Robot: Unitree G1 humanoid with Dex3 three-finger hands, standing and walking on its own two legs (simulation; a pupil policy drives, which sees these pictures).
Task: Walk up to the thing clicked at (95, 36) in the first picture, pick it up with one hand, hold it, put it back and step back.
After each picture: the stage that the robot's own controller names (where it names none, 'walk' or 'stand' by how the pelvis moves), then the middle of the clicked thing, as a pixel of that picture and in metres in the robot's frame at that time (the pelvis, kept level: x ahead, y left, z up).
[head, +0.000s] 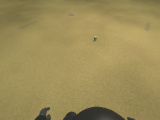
stand; (95, 38) +1.90 -0.19 -0.72
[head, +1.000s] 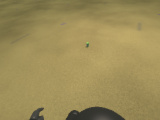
walk; (87, 44) +1.76 +0.15 -0.69
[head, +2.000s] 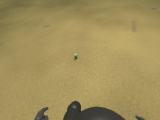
walk; (75, 56) +1.16 +0.34 -0.72
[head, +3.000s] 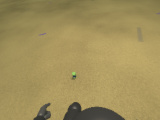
walk; (74, 75) +0.74 +0.29 -0.72
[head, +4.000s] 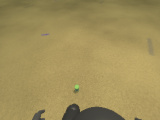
walk; (77, 88) +0.51 +0.18 -0.71
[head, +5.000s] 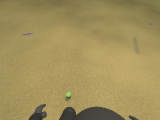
stand; (68, 95) +0.37 +0.20 -0.71
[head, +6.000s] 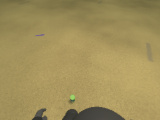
stand; (72, 98) +0.36 +0.17 -0.71
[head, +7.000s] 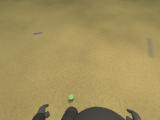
stand; (71, 97) +0.32 +0.19 -0.71
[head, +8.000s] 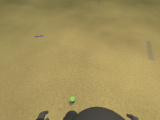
stand; (72, 99) +0.33 +0.18 -0.72
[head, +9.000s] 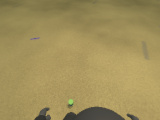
stand; (71, 102) +0.31 +0.19 -0.73
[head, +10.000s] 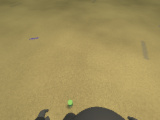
stand; (70, 103) +0.29 +0.19 -0.73
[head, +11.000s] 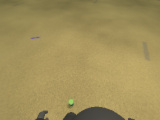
stand; (71, 102) +0.30 +0.18 -0.73
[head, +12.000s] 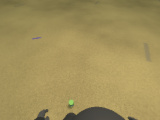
stand; (71, 103) +0.30 +0.18 -0.73
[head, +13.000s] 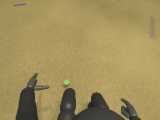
go down; (66, 82) +0.35 +0.19 -0.58
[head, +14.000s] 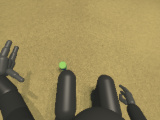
go down; (63, 66) +0.39 +0.24 -0.32
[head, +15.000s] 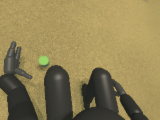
close in; (44, 61) +0.36 +0.27 -0.25
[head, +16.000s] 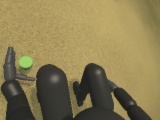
close; (26, 63) +0.35 +0.29 -0.21
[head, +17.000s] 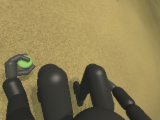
lift; (26, 63) +0.34 +0.29 -0.21
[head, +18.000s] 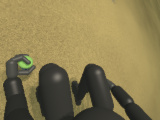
lift; (26, 64) +0.34 +0.29 -0.22
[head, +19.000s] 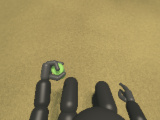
lift; (59, 71) +0.31 +0.21 -0.03
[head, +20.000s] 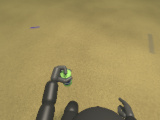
hold; (66, 78) +0.30 +0.16 -0.02
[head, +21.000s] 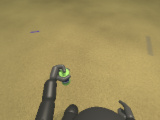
hold; (65, 77) +0.32 +0.17 -0.02
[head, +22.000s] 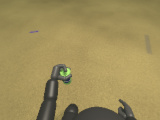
hold; (66, 76) +0.32 +0.16 -0.02
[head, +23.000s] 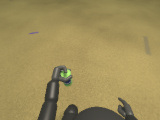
crouch; (66, 78) +0.32 +0.16 -0.02
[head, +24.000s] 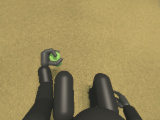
lower; (56, 59) +0.40 +0.22 -0.12
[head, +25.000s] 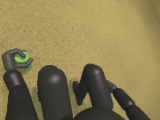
lower; (24, 61) +0.37 +0.30 -0.22
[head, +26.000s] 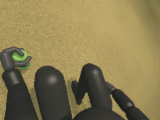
lower; (22, 60) +0.37 +0.30 -0.22
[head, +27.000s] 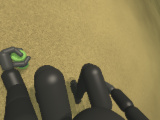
lower; (21, 60) +0.37 +0.30 -0.22
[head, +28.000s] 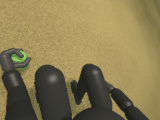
lower; (21, 61) +0.37 +0.30 -0.22
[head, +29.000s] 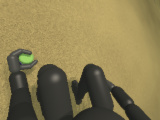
open; (26, 61) +0.35 +0.29 -0.22
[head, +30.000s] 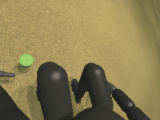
withdraw; (26, 61) +0.35 +0.28 -0.22
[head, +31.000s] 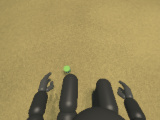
walk; (67, 69) +0.39 +0.22 -0.42
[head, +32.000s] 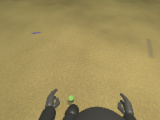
stand; (71, 99) +0.33 +0.18 -0.66
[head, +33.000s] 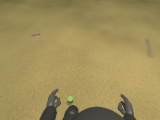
stand; (70, 99) +0.33 +0.19 -0.67
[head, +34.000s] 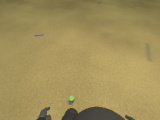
stand; (71, 99) +0.34 +0.17 -0.71
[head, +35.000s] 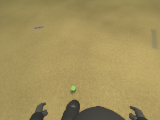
walk; (73, 89) +0.39 +0.20 -0.69
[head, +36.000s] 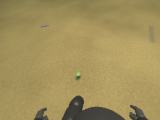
walk; (78, 75) +0.63 +0.19 -0.69
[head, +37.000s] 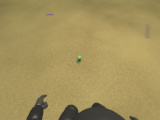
stand; (79, 58) +0.94 +0.15 -0.69
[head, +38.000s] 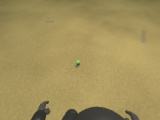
stand; (78, 63) +0.94 +0.17 -0.71
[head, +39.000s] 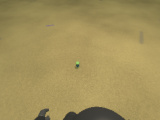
stand; (77, 64) +0.97 +0.17 -0.72
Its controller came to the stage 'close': yes
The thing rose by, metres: 0.69
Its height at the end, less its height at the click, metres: +0.00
